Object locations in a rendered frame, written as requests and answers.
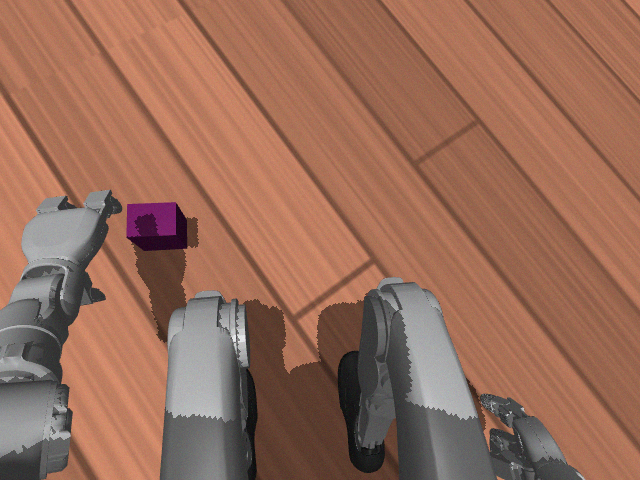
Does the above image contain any carton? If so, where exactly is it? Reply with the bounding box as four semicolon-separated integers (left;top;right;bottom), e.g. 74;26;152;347
126;202;187;251

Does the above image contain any right robot arm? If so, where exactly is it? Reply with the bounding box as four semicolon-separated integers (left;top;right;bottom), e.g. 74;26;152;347
534;463;586;480

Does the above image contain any left robot hand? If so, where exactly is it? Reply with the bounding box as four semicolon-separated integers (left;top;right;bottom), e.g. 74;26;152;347
21;190;122;306

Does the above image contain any left robot arm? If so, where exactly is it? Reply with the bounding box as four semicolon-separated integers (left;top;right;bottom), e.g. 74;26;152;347
0;258;86;480

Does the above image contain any right robot foot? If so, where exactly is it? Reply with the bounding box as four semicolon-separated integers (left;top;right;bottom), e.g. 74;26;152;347
338;351;385;473

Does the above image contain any right robot hand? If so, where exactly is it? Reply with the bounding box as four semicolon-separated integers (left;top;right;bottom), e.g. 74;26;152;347
480;394;568;480

